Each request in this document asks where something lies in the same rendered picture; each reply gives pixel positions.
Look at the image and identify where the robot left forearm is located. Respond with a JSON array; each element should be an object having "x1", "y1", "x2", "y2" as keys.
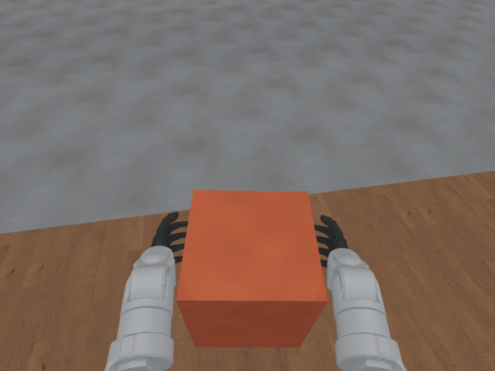
[{"x1": 104, "y1": 246, "x2": 176, "y2": 371}]

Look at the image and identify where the robot left hand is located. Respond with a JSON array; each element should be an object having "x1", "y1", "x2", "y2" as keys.
[{"x1": 151, "y1": 212, "x2": 189, "y2": 264}]

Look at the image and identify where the carton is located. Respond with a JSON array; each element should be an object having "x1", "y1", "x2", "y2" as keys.
[{"x1": 176, "y1": 190, "x2": 328, "y2": 348}]

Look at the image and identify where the robot right forearm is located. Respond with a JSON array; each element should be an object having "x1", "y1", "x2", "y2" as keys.
[{"x1": 326, "y1": 248, "x2": 406, "y2": 371}]

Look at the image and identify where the robot right hand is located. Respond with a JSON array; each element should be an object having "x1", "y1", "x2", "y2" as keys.
[{"x1": 314, "y1": 215, "x2": 349, "y2": 268}]

